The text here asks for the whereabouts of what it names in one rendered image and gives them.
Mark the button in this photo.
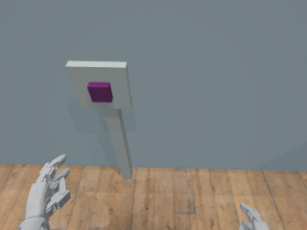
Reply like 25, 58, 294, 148
87, 81, 113, 103

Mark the left robot forearm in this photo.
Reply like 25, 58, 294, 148
18, 217, 50, 230

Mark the robot left hand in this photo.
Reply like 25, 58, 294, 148
25, 154, 71, 221

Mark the robot right hand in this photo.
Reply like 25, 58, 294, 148
239, 202, 270, 230

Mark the panel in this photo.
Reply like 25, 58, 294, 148
65, 60, 132, 179

